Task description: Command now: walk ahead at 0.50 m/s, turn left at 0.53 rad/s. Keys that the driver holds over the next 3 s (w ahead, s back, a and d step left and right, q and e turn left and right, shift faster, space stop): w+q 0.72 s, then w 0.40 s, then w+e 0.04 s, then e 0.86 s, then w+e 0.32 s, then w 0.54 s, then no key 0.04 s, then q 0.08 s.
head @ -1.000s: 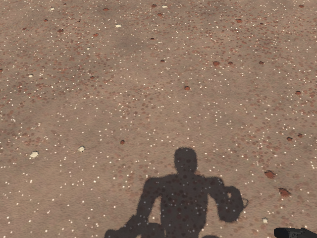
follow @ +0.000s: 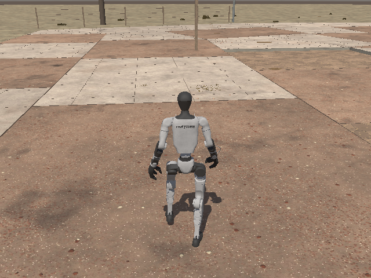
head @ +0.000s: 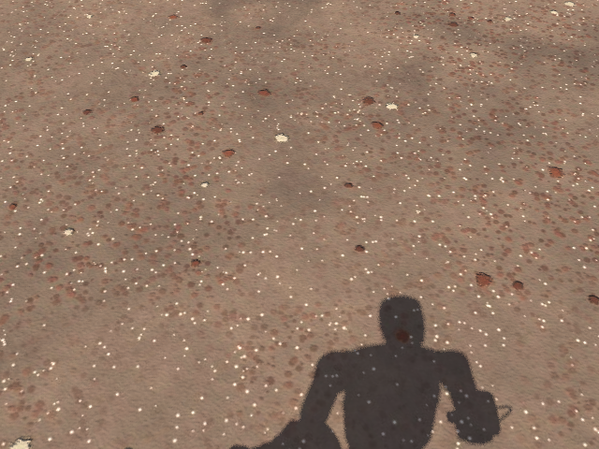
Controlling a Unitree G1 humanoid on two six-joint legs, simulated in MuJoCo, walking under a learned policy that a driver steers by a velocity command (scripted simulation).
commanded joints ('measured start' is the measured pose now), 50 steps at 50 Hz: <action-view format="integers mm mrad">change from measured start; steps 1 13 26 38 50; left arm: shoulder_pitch -2 -126 -378 -104 32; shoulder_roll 183 157 128 99 210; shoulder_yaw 44 21 6 8 29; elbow -41 -150 -254 -163 -54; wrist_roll -17 -2 -14 8 -33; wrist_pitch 10 -44 -40 -28 1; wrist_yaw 7 -7 -38 -24 -25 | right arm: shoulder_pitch -127 94 240 170 -122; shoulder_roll -43 -122 -168 -100 -55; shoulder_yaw -2 -41 -57 -32 6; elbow -118 -125 -94 -177 -254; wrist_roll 1 -16 7 10 4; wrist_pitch -13 -38 -19 -2 -36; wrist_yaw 20 -14 -56 -41 1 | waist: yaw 5 -55 -125 -49 18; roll -78 -7 68 -158 -117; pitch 84 -81 -15 -15 44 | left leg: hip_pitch -45 576 516 4 76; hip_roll -12 80 29 -10 -43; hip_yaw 45 -366 -348 -107 15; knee -63 -470 -381 459 -119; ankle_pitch -68 -4 -130 -344 -79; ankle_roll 31 277 177 -8 -1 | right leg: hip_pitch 29 -692 -539 -195 -83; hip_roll -318 -144 -24 -261 -275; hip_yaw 63 330 323 499 272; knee -28 934 276 -28 -49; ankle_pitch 471 -38 314 90 335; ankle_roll -138 7 38 -175 -172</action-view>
